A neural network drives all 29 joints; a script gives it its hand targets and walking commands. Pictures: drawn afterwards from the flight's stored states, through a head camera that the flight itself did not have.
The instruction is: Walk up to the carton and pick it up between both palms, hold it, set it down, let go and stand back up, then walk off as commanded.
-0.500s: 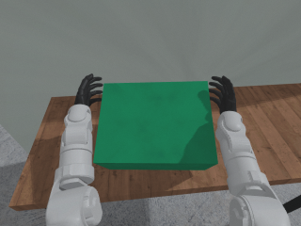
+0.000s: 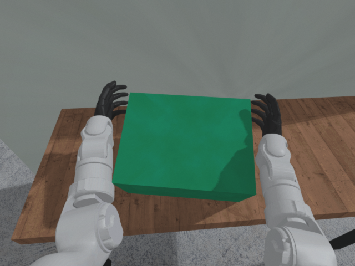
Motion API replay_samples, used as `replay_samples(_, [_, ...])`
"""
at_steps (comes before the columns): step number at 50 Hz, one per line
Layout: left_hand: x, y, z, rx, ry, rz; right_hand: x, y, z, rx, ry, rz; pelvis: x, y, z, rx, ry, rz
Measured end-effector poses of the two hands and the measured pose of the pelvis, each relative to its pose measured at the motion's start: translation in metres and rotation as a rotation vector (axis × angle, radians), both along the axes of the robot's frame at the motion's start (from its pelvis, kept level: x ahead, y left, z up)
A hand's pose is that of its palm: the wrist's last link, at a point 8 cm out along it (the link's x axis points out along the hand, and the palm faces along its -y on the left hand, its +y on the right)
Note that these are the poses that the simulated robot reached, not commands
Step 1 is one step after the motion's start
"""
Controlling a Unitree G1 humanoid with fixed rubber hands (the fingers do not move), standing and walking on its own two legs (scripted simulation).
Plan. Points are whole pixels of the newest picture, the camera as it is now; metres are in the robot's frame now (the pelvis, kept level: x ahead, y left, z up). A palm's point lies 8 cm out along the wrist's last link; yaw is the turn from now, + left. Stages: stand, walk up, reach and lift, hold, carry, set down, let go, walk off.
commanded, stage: set down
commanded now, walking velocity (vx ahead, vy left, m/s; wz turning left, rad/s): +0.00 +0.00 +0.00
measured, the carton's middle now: (185, 148) +0.38 +0.01 +0.03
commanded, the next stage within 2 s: none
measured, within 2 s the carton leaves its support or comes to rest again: neither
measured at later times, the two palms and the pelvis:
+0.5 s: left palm (109, 114) +0.42 +0.19 +0.11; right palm (268, 130) +0.39 -0.18 +0.10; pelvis +0.01 +0.00 +0.00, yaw +0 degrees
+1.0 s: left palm (110, 115) +0.43 +0.19 +0.10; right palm (267, 129) +0.39 -0.18 +0.09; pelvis +0.01 +0.00 +0.00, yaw +0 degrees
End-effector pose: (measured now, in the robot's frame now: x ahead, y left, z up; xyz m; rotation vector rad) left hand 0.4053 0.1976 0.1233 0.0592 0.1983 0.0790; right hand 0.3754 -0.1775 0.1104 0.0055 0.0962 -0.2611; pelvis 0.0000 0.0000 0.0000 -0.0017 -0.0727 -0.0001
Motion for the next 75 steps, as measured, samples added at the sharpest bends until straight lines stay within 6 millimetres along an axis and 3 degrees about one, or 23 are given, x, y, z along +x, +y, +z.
replay_samples(9, [0.011, -0.003, -0.008, -0.003, 0.019, -0.020, 0.006, -0.004, -0.010, 0.002, 0.033, -0.009, 0.003, 0.000, 0.000, 0.000, 0.028, 0.000])
replay_samples(75, [0.028, -0.003, -0.029, -0.037, -0.011, -0.025, 0.022, -0.006, -0.023, -0.032, 0.070, 0.010, 0.012, 0.000, 0.000, 0.000, 0.110, -0.003])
